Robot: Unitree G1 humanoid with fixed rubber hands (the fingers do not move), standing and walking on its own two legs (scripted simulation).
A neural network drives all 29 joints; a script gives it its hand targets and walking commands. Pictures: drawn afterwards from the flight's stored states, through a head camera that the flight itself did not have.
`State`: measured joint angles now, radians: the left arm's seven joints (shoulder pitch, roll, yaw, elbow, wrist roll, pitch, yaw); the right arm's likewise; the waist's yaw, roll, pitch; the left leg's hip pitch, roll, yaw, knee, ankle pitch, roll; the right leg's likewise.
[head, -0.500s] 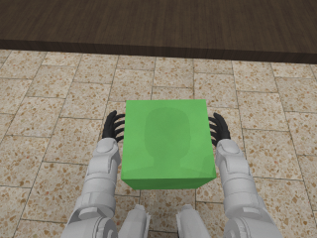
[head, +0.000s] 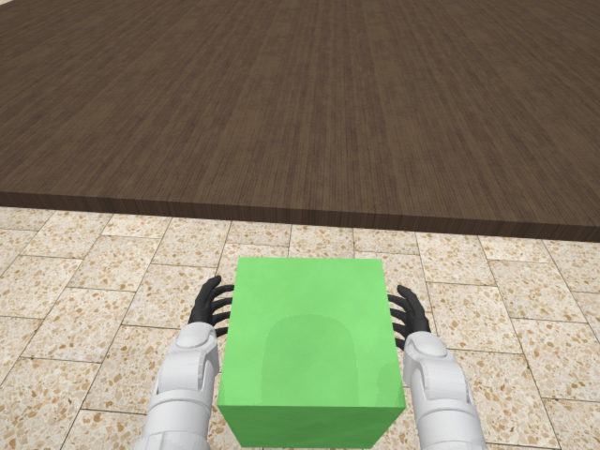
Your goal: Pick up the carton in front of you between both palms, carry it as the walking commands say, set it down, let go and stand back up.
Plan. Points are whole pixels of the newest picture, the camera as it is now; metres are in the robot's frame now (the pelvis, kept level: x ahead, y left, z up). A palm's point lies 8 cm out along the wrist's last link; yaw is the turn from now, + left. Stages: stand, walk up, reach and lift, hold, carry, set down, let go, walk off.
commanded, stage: reach and lift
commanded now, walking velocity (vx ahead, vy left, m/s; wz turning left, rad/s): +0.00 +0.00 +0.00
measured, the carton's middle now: (308, 357) +0.30 +0.00 -0.06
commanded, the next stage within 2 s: hold in 1.06 s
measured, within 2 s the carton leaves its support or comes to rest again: neither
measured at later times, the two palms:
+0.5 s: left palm (197, 324) +0.29 +0.15 +0.04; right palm (423, 335) +0.28 -0.15 +0.04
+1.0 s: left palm (196, 316) +0.29 +0.15 +0.05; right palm (425, 326) +0.29 -0.15 +0.05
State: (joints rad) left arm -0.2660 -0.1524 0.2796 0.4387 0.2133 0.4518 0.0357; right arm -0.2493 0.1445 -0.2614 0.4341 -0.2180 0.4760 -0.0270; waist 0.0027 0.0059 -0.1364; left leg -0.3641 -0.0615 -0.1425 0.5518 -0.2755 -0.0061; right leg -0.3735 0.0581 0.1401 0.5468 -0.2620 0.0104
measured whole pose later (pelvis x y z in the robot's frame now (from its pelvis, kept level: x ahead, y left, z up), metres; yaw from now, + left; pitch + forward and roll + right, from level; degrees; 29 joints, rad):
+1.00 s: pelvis +0.00 +0.00 +0.01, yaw +0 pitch -5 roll +0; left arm -0.28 -0.16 0.25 0.31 0.29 0.67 -0.01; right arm -0.25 0.15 -0.23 0.29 -0.28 0.70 0.00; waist 0.00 0.00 -0.02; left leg -0.07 -0.04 -0.14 0.36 -0.21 0.00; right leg -0.07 0.05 0.13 0.36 -0.19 0.00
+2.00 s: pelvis +0.09 +0.01 +0.00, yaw +1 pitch +4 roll -2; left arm -0.27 -0.12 0.13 -0.11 0.11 1.06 0.08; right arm -0.20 0.11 -0.13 -0.18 -0.13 1.10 -0.09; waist -0.01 0.04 -0.16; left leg -0.22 0.06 0.01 0.57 -0.40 0.00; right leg -0.29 0.00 -0.16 0.46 -0.22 -0.01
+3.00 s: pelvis +0.72 +0.02 +0.02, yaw +3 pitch +4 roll +2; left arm -0.11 -0.13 0.09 -0.31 0.10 1.12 0.08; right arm -0.08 0.13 -0.07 -0.34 -0.13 1.15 -0.08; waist 0.03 -0.01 -0.09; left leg -0.60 0.11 0.12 0.76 -0.15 0.00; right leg -0.09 -0.03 -0.22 0.25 -0.24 -0.05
